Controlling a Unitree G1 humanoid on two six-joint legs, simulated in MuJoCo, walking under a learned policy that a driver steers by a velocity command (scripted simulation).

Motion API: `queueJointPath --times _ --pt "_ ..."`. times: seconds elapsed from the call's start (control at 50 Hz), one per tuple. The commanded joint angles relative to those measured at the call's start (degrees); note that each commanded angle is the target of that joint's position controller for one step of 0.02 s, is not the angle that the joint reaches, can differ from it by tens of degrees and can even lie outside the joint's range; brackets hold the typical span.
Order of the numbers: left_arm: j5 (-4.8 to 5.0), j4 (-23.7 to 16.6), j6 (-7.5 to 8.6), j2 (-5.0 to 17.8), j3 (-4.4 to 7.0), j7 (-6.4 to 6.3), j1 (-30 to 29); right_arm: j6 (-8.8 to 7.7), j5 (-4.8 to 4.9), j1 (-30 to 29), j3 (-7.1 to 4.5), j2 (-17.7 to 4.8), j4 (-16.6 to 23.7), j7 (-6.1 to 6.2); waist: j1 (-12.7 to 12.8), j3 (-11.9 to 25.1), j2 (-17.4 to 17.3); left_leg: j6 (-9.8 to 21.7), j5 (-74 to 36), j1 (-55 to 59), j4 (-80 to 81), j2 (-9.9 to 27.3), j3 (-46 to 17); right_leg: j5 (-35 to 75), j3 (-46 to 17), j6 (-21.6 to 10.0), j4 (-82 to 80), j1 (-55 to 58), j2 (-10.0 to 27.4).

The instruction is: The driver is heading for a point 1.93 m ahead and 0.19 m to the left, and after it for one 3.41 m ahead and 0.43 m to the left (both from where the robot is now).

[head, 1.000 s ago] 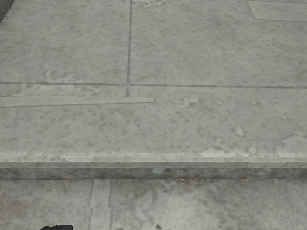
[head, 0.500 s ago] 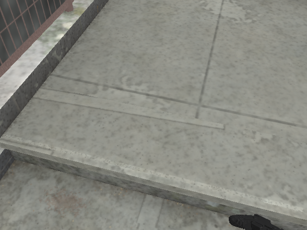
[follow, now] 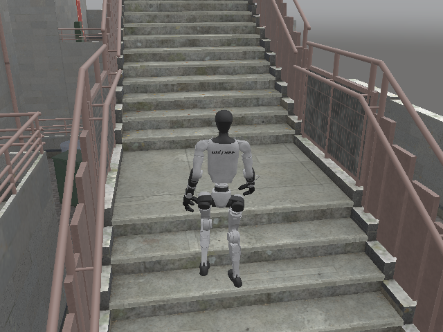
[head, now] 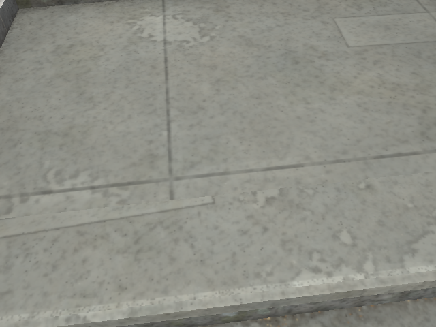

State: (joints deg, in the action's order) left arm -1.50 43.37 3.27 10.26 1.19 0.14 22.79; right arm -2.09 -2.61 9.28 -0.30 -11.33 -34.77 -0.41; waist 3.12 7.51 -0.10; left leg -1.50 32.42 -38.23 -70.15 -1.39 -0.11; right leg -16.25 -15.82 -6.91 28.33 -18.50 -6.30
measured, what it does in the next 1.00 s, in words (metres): climbs: left foot, then right foot 0.16 m higher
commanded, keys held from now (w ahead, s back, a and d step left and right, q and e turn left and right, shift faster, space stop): w+e+shift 0.20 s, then w+q+shift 0.80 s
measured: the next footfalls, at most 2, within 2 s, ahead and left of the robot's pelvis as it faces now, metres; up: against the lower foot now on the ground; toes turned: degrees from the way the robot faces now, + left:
left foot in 0.12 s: +0.01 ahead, +0.14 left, +0.00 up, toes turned -5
right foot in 0.42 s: +0.33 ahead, -0.13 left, +0.16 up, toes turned -17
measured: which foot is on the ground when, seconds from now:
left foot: up 0.00-0.10, down 0.12-0.42, up 0.44-0.86, down 0.88-1.00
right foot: down 0.00-0.08, up 0.10-0.40, down 0.42-0.88, up 0.90-1.00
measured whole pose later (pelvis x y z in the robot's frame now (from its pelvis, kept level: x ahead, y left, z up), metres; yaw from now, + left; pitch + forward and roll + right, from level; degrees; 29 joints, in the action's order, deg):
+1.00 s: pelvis +0.65 -0.03 +0.23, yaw +12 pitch +3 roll +2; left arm -3.2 37.1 7.1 10.4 1.3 0.9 16.6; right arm -0.6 -0.6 15.9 -3.3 -15.5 -42.9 0.0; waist 0.7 4.8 -1.7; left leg 11.9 32.8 -32.6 -62.7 -13.6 5.3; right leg -13.5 -6.3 -1.9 107.0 -33.5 2.0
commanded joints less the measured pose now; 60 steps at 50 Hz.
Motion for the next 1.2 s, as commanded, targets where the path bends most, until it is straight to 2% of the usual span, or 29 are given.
queueJointPath --times 0.02,0.06,0.08,0.1,0.12,0.14,0.16,0.18,0.2,0.24,0.28,0.36,0.42,0.44,0.46,0.48,0.54,0.6,0.68,0.76,0.82,0.86,0.88,0.9,0.92,0.94,1.0,1.08,1.2 --pt "-0.28 -6.52 -0.1 13.84 6.42 -2.08 -7.36 -1.37 2.86 -9.68 -0.33 -3.5 8.65 0.06 -2.0 -5.17 12.59 2.73 1.67 6.04 16.36 0.15 0.05 -13.35 -18.82 -11.26 -11.84 -4.35 10.9" --pt "-0.75 -9.56 -0.06 10.59 6.24 -1.52 -16.73 -1.51 4.49 7.76 -1.73 -5.22 3.98 1.71 -11.82 -2.57 12.6 4.28 -6.49 31.04 36.59 1.54 -1.1 -4.48 -15.74 -7.29 -4.71 -16.17 7.85" --pt "-0.22 -11.2 0.6 8.42 6.01 -0.93 -21.4 -2.5 3.96 18.25 -3.35 -7.93 0.56 2.73 -17.75 -1.6 1.56 2.38 -17.7 47.28 47.04 4.09 -3.39 4.76 -7.66 -3.34 12.41 -23.4 0.63" --pt "0.29 -12.64 1.79 4.03 5.22 -0.14 -25.07 -2.64 1.83 21.04 -4.31 -10.98 -2.99 3.81 -17.91 -3.51 -11.48 0.13 -21.52 56.98 53.83 9.79 -6.36 -4.62 4.89 -0.38 34.45 -34.18 -5.2" --pt "0.55 -13.01 2.86 -4.28 2.33 -0.9 -23.49 -2.63 0.59 20.86 -2.55 -8.92 -3.22 3.7 -13.38 -3.99 -11.91 -1.49 -40.23 57.95 44.46 18.74 -15.23 -11.82 5.69 -1.05 58.42 -46.93 -4.42" --pt "0.97 -14.21 2.4 -0.73 3.04 -0.76 -14.7 -1.85 -1.5 17.13 -3.08 -11.71 -2.2 2.83 -5.68 3.7 -14.29 -1.31 -46.86 58.91 47.15 27.41 -29.04 -7.66 8.07 0.55 67.2 -51.22 -0.31" --pt "0.7 -13.26 1.06 2.63 3.56 -1.43 -10.5 -2.14 -3.1 14.36 -2.83 -7.62 -1.87 1.98 -3.68 5.73 -12.59 1.09 -48.86 59.83 44.58 27.51 -28.09 -8.23 9.63 2.04 82.47 -52.44 3.05" --pt "-0.92 -16.04 -0.49 2.81 2.77 -1.16 -18.21 -3.46 -3.07 12.94 -3.16 -8.81 -2.58 2.74 -4.74 1.61 -14.14 7.96 -10.65 54.98 54.59 31.33 -33.82 -8.37 11.56 3.08 92.59 -61.05 5.71" --pt "-2.04 -17.99 -1.81 2.12 1.83 -1.37 -28.21 -4.8 -1.76 12.26 -1.96 -4.06 -5.27 1.5 -5.92 -11.6 -4.83 8.97 5.02 44.72 61.57 26.97 -26.6 -8.87 11.89 3.15 101.73 -67.09 7.76" --pt "-1.51 -19.68 -1.3 -1.99 -0.4 -0.78 -36.45 -6.68 -0.04 20.66 0.2 3.19 -14.2 0.51 -6.81 -24.37 0.34 6.79 -16.04 35.95 60.47 17.71 -11.68 -12.78 7.61 -0.25 100.41 -72.01 4.64" --pt "-0.81 -23.16 -1.36 -4.45 -1.75 -0.47 -40.55 -7.15 0.18 23.65 -0.5 1.58 -19.38 0.41 -4.94 -23.78 -1.11 5.11 -29.96 34.14 63.19 16.0 -5.8 -18.73 10.49 -2.8 95.35 -70.13 2.14" --pt "1.21 -25.91 -0.65 -2.57 -4.23 1.7 -37.64 -5.03 4.86 19.97 -0.59 -2.29 -20.4 2.9 0.62 -13.1 0.33 7.74 -78.74 15.69 74.92 9.29 6.43 -11.99 30.3 -2.47 47.33 -19.89 5.43" --pt "0.65 -18.26 -3.31 6.04 1.52 -0.75 -2.16 -9.21 5.27 12.84 -6.72 -23.39 -13.99 0.82 17.98 17.85 -15.7 11.29 -136.51 26.58 35.82 16.79 -0.63 -8.56 18.72 -1.45 34.56 20.58 -0.53" --pt "-0.7 -15.86 -2.8 12.62 4.12 -1.24 0.44 -10.13 5.43 10.72 -7.17 -19.51 -11.18 -0.39 16.14 22.08 -7.22 9.03 -103.23 17.83 16.46 11.87 -3.66 -11.47 2.52 -4.1 23.04 29.36 6.86" --pt "-1.04 -13.21 -1.79 18.07 6.19 -0.81 0.89 -9.78 5.31 11.09 -6.03 -9.94 -8.23 -2.57 12.38 25.19 12.51 6.45 -27.3 5.81 -17.29 -3.69 -4.85 -4.16 -26.69 -10.37 4.0 31.32 25.18" --pt "-1.74 -12.75 -1.7 14.14 5.92 -0.17 -2.55 -9.13 3.58 8.93 -6.78 -8.76 -6.3 -2.67 10.25 24.19 1.71 7.15 -27.52 -0.87 -38.75 -2.77 -12.87 -7.42 -33.34 -9.26 -2.48 26.57 26.35" --pt "-0.28 -0.31 1.61 3.02 3.44 0.65 -7.5 -5.51 -0.05 3.0 -1.91 6.09 1.45 -0.71 -2.07 -3.09 -5.13 9.77 -26.32 -18.81 -50.44 4.43 -7.26 -10.74 -10.54 -4.72 -5.49 7.78 22.37" --pt "-1.33 7.01 3.62 -5.53 0.39 1.12 -4.41 -1.21 2.14 6.05 0.16 9.28 -0.22 -0.96 -7.41 -10.7 -1.22 11.61 -18.22 -28.67 -58.81 2.91 -9.12 -4.44 7.12 0.19 -8.83 1.7 21.38" --pt "-1.05 13.87 5.06 -2.33 -0.73 2.47 -1.12 2.34 3.26 -10.28 3.16 13.74 7.86 2.2 -11.1 -19.21 2.92 14.92 -12.97 -41.35 -66.03 -0.1 -5.62 -0.97 20.82 5.93 -19.59 -6.62 19.89" --pt "2.86 14.32 4.37 2.31 -2.09 -1.05 5.69 4.27 3.23 -13.43 1.8 2.72 7.88 0.72 -9.24 -15.23 0.37 12.7 -16.62 -18.21 -34.0 -1.11 13.44 31.77 33.28 4.39 -30.33 -7.01 15.48" --pt "4.36 8.64 5.12 18.54 2.08 -3.92 5.79 4.7 3.3 -8.14 0.96 -0.37 6.29 -0.3 -12.87 1.5 7.49 14.39 -10.11 3.5 -11.17 -3.23 17.42 99.84 34.35 2.99 -13.75 12.86 20.45" --pt "2.06 2.08 2.95 22.95 4.68 -3.27 -0.16 3.61 3.1 7.87 -2.68 -7.82 2.91 -0.48 -17.62 10.46 12.16 14.67 9.29 16.31 -0.35 -8.77 11.6 111.78 29.98 0.85 15.37 20.45 23.53" --pt "1.75 -0.42 2.76 20.46 5.29 -1.72 -1.88 2.52 3.73 9.57 -5.13 -12.26 2.73 -1.02 -17.54 10.49 9.71 17.92 9.79 24.45 15.06 -9.09 -0.85 85.97 27.08 0.87 39.02 13.67 20.33" --pt "-0.12 -3.91 3.5 7.09 2.33 0.72 -5.39 0.92 4.96 -0.29 -6.32 -13.5 2.12 -1.34 -10.53 1.53 -8.66 22.82 4.68 24.29 29.41 -2.65 -23.61 13.71 23.83 2.44 60.33 -10.86 8.0" --pt "-2.41 -13.29 5.66 4.33 1.81 2.58 -9.18 2.0 3.8 -1.3 -6.44 -15.8 2.2 -0.33 -6.61 6.47 -12.03 29.16 9.42 33.45 45.1 3.34 -51.15 7.76 12.77 5.53 81.5 -30.75 1.8" --pt "-2.35 -15.66 6.79 5.16 1.88 2.43 -12.2 1.96 3.02 2.66 -6.4 -14.54 1.13 0.7 -8.46 4.87 -2.64 29.02 10.64 35.1 50.96 8.23 -58.13 5.76 9.15 5.36 89.73 -37.88 3.94" --pt "-3.01 -20.12 5.05 -2.03 -2.26 0.03 -16.87 -1.84 0.36 10.88 -5.13 -9.66 -7.83 1.22 -2.77 -11.98 8.11 22.5 -7.2 20.5 46.93 4.22 -42.02 -8.3 9.28 4.85 93.65 -49.78 5.84" --pt "-1.37 -22.27 0.55 6.85 -1.61 -1.14 -20.57 -4.12 1.55 3.39 -4.01 -10.48 -6.72 0.74 1.64 -19.09 6.68 18.55 -13.82 -2.96 58.27 -2.32 -23.88 -7.82 13.14 7.85 47.52 -28.77 12.28" --pt "1.49 -16.56 0.53 8.78 -0.26 0.31 -14.53 -4.21 2.58 9.53 -7.24 -18.69 -7.12 0.67 -0.55 0.28 -2.54 13.91 -58.84 23.42 47.93 -2.98 -19.39 12.92 17.84 7.27 8.37 7.49 4.06"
